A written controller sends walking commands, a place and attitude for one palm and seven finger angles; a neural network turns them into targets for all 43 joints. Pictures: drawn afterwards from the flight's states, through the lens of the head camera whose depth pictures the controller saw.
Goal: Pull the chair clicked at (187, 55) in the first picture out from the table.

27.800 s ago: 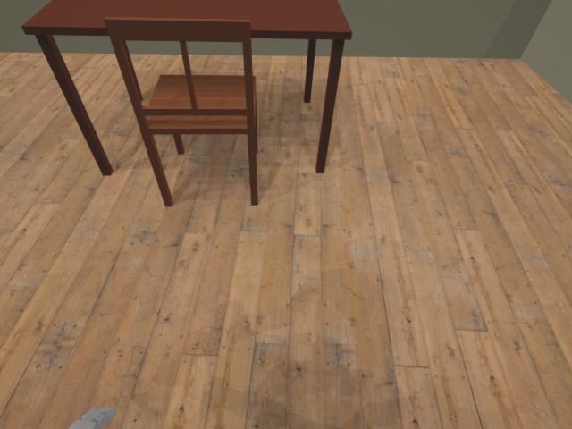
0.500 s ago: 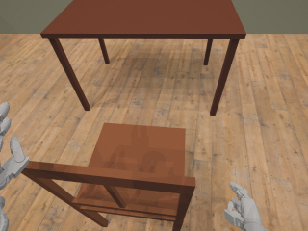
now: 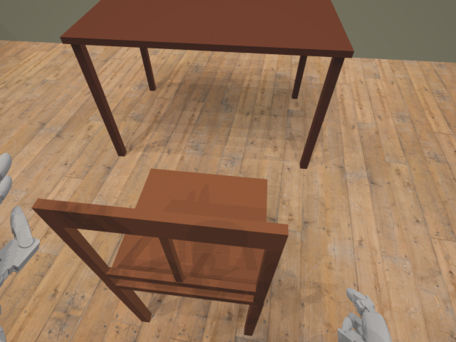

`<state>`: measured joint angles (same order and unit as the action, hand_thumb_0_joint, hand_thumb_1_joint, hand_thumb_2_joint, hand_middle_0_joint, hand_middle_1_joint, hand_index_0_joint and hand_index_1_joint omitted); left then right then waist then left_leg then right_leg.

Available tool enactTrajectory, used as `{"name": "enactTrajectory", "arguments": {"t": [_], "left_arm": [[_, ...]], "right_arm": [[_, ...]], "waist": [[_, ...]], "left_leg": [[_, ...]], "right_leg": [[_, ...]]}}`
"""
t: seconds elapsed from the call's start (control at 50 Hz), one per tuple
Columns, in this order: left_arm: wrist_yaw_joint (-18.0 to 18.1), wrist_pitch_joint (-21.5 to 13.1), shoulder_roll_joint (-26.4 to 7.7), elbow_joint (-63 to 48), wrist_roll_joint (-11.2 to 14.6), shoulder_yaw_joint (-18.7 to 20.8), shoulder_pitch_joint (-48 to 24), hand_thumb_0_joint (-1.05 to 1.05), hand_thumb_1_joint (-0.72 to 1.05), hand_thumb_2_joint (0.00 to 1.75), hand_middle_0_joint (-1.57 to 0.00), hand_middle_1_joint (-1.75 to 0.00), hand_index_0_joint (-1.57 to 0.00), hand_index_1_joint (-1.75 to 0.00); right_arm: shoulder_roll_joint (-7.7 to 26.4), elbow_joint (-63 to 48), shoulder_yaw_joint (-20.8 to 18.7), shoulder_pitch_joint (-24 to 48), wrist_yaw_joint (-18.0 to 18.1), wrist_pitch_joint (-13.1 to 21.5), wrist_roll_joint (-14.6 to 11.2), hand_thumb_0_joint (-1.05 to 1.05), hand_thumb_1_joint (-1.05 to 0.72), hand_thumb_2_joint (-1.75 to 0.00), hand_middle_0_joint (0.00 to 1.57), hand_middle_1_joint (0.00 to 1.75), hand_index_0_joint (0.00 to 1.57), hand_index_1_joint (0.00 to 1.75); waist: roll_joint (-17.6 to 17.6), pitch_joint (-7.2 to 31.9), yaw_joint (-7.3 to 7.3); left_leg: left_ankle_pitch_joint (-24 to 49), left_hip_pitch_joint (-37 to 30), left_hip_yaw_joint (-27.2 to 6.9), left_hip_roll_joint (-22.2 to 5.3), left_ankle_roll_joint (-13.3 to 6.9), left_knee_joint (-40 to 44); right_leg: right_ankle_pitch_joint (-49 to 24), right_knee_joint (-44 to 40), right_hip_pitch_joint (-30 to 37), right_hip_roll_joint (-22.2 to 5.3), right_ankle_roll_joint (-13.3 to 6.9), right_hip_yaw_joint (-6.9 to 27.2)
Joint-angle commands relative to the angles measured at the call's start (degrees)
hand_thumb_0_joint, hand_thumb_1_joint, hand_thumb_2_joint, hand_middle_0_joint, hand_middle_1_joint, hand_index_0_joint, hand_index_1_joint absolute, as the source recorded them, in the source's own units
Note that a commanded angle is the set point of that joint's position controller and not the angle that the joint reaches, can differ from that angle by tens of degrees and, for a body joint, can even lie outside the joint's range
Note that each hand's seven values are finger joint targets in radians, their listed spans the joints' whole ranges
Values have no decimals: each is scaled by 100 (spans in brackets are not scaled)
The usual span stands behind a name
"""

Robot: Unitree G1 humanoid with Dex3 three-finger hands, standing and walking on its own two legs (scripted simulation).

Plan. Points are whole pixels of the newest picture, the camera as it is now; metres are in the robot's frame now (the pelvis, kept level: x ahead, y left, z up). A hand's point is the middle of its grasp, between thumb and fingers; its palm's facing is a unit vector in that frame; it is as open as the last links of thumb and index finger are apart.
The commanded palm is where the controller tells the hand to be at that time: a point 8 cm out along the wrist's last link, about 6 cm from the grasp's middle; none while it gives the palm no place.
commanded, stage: step back with the hand held close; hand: left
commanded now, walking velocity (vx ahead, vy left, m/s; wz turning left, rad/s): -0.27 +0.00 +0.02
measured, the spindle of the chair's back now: (173, 259) +0.30 +0.15 -0.11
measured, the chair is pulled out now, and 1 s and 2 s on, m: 0.66 0.66 0.66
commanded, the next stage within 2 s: stop stepping back and stand still in 1.08 s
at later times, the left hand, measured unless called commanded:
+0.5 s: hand (1, 264) +0.17 +0.28 +0.17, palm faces +0.48 -0.75 -0.46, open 7.4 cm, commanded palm +0.10 +0.31 +0.18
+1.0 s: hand out of the picture +0.14 +0.29 +0.16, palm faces +0.37 -0.78 -0.50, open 7.4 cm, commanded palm +0.06 +0.33 +0.18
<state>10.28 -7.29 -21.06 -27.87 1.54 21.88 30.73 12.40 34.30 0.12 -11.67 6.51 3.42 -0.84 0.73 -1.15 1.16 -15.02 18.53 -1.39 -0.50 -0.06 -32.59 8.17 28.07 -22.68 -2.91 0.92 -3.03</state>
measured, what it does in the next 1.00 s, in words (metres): steps on the spot: right foot, then left foot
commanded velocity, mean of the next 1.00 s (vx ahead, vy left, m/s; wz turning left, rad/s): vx -0.39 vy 0.00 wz -0.04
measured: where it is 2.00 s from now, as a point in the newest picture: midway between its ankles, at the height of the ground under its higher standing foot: outside the picture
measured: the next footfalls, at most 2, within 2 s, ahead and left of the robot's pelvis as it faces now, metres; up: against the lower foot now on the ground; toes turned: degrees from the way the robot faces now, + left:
right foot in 0.64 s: +0.04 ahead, -0.13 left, +0.00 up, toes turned +3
left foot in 0.88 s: +0.00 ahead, +0.13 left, +0.00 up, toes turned +2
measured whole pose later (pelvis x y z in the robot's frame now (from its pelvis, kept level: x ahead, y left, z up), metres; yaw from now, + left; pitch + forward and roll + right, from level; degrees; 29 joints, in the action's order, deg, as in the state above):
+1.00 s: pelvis -0.07 +0.02 +0.01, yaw +1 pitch +3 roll -2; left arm 8.0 -15.2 -27.0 -35.8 2.4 28.8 34.0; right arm 8.2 36.1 -2.1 -6.6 4.7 8.5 1.1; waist -4.2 -4.9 -0.2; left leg -13.3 21.4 0.1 -1.9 -1.3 -31.4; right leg 27.4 55.5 -29.9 1.1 1.4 0.9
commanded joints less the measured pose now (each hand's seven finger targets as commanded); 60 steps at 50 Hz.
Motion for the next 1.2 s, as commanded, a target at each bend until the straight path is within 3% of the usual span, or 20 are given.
{"name": "enactTrajectory", "arguments": {"t": [0.0, 0.1, 0.22, 0.4, 0.44, 0.52, 0.56, 0.62, 0.66, 0.68, 0.7, 0.76, 0.8, 0.84, 0.86, 0.88, 0.92, 0.96, 1.08, 1.18], "left_arm": [[171, -526, -1404, -1549, -32, 1049, -242, 0, 90, 90, -20, -30, -20, -30], [136, -589, -1300, -1358, -2, 1086, 7, 0, 90, 90, -20, -30, -20, -30], [107, -691, -1223, -1169, -104, 1059, -294, 0, 90, 90, -20, -30, -20, -30], [158, -830, -1387, -1678, -32, 1100, -415, 0, 90, 90, -20, -30, -20, -30], [167, -874, -1392, -1800, -21, 1167, -306, 0, 90, 90, -20, -30, -20, -30], [139, -1018, -1396, -2018, -122, 1479, -199, 0, 90, 90, -20, -30, -20, -30], [67, -1038, -1349, -1798, -67, 1461, -73, 0, 90, 90, -20, -30, -20, -30], [-15, -1076, -1376, -1439, -16, 1463, -4, 0, 90, 90, -20, -30, -20, -30], [-84, -1112, -1327, -1160, 1, 1234, -175, 0, 90, 90, -20, -30, -20, -30], [-92, -1108, -1403, -1151, -33, 1184, -306, 0, 90, 90, -20, -30, -20, -30], [-128, -1105, -1192, -1269, 29, 906, -502, 0, 90, 90, -20, -30, -20, -30], [-116, -1101, -1462, -1447, 78, 1244, -153, 0, 90, 90, -20, -30, -20, -30], [-105, -1054, -1418, -1623, 88, 1346, 167, 0, 90, 90, -20, -30, -20, -30], [-91, -1099, -1436, -1808, 81, 1465, 423, 0, 90, 90, -20, -30, -20, -30], [-107, -1182, -1473, -2135, 73, 1472, 459, 0, 90, 90, -20, -30, -20, -30], [-109, -1166, -1586, -2124, 67, 1542, 490, 0, 90, 90, -20, -30, -20, -30], [-95, -1308, -1534, -2272, 110, 1499, 415, 0, 90, 90, -20, -30, -20, -30], [-71, -1296, -1390, -2545, 156, 1386, 165, 0, 90, 90, -20, -30, -20, -30], [-149, -1086, -1371, -1773, 203, 1340, 330, 0, 90, 90, -20, -30, -20, -30], [-221, -877, -1434, -1186, 276, 1399, 573, 0, 90, 90, -20, -30, -20, -30]], "right_arm": [[608, -1009, -182, 480, 41, 418, -23, 0, -90, -90, 20, 30, 20, 30], [610, -992, -239, 442, 10, 504, -23, 0, -90, -90, 20, 30, 20, 30], [703, -947, -332, 399, -48, 579, -12, 0, -90, -90, 20, 30, 20, 30], [590, -791, -260, 293, -111, 585, 87, 0, -90, -90, 20, 30, 20, 30], [606, -774, -256, 315, -112, 577, 114, 0, -90, -90, 20, 30, 20, 30], [702, -867, -377, 444, -52, 726, 69, 0, -90, -90, 20, 30, 20, 30], [667, -860, -435, 417, -58, 781, 13, 0, -90, -90, 20, 30, 20, 30], [589, -636, -455, 401, -79, 806, 32, 0, -90, -90, 20, 30, 20, 30], [555, -425, -414, 310, -131, 811, 114, 0, -90, -90, 20, 30, 20, 30], [529, -326, -417, 220, -143, 790, 161, 0, -90, -90, 20, 30, 20, 30], [548, -380, -478, 219, -146, 819, 113, 0, -90, -90, 20, 30, 20, 30], [424, -581, -494, 504, -200, 701, 69, 0, -90, -90, 20, 30, 20, 30], [293, -721, -361, 650, -200, 592, 48, 0, -90, -90, 20, 30, 20, 30], [355, -709, -312, 735, -104, 524, 46, 0, -90, -90, 20, 30, 20, 30], [532, -757, -405, 748, -68, 568, 67, 0, -90, -90, 20, 30, 20, 30], [532, -696, -534, 729, -74, 604, 113, 0, -90, -90, 20, 30, 20, 30], [420, -566, -498, 493, -134, 804, 227, 0, -90, -90, 20, 30, 20, 30], [502, -419, -534, 312, -191, 889, 191, 0, -90, -90, 20, 30, 20, 30], [580, -408, -490, 367, -262, 980, 120, 0, -90, -90, 20, 30, 20, 30], [683, -559, -409, 485, -260, 850, 96, 0, -90, -90, 20, 30, 20, 30]], "waist": [[559, 609, -42], [635, 612, -40], [415, 188, -57], [-310, 666, -95], [-88, 863, -112], [1652, 852, -135], [1269, 788, -124], [383, 534, -62], [-228, 520, -184], [-270, 833, -229], [-716, 1272, -235], [-1139, 1134, -62], [-1052, 1062, -91], [-471, 1073, -147], [601, 1197, -130], [1459, 1440, -165], [1736, 1589, -166], [1644, 1445, -208], [1324, 926, -177], [1120, 752, -144]], "left_leg": [[-1489, 1066, -576, -472, -336, 1226], [-1239, 1349, -604, -525, -319, 1238], [-2071, 2217, -745, -622, -413, 1210], [-1610, 596, -357, -172, -204, -201], [-1433, 611, -540, -284, -247, 164], [-2063, 2654, -1499, -1447, -755, 1827], [-1629, 2510, -1260, -1483, -715, 1574], [-40, 1283, -941, -1000, -473, 446], [652, 528, -559, -497, -180, -475], [1280, 145, -145, -278, 8, -837], [1138, -84, -57, -81, 117, -1214], [-935, 296, -211, 86, 56, -1942], [-818, 343, -260, -31, 3, -1125], [1348, -119, -289, -355, -139, 925], [3125, -458, -1141, -1184, -419, 1396], [4767, -1239, -1591, -1959, -756, 1183], [5510, -1406, -1285, -2153, -1037, 774], [5690, -1712, -697, -1852, -874, 621], [3690, -1133, -666, -1631, -569, 1074], [324, -67, -711, -1448, -457, 1336]], "right_leg": [[1543, -383, 1190, -358, -104, 594], [653, -45, 1515, -281, -80, 533], [962, 235, 1526, -230, -115, 718], [2026, -879, -111, -814, -478, 1224], [1547, -536, 129, -683, -387, 999], [677, 2027, 1891, 275, 46, 246], [847, 2117, 1726, 263, 22, 318], [13, 547, 831, -37, -189, 612], [-1519, -297, 279, -682, -528, 1333], [-3096, -227, 435, -1143, -736, 1609], [-3314, -165, 600, -1285, -885, 1561], [-2258, -697, 527, -1736, -1148, 1620], [-2438, -402, 746, -1518, -1049, 1323], [-2263, 510, 823, -748, -412, 703], [-1291, 1333, 574, -106, -52, 418], [1176, 2379, -287, 114, 35, 360], [2486, 3689, -872, 257, 27, 698], [2256, 3333, -901, 283, 5, 588], [1484, 1447, 32, 218, -100, 10], [1135, 55, 977, 144, -8, -34]]}}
